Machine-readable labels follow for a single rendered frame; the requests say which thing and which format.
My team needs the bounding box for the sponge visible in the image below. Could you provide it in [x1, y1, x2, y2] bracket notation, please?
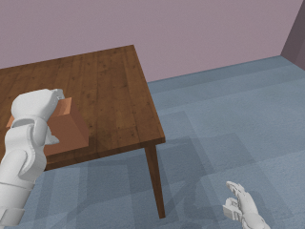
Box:
[6, 97, 89, 156]

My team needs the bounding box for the left robot hand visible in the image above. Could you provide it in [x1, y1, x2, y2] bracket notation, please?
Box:
[10, 89, 65, 145]

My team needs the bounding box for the right robot forearm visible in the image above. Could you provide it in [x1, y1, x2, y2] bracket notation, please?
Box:
[241, 212, 271, 229]

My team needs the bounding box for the table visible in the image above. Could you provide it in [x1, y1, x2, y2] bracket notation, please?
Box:
[0, 45, 166, 219]

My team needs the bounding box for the right robot hand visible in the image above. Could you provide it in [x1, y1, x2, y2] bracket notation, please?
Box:
[223, 181, 259, 222]

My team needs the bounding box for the left robot forearm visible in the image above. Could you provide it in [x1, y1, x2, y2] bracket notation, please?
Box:
[0, 115, 48, 229]

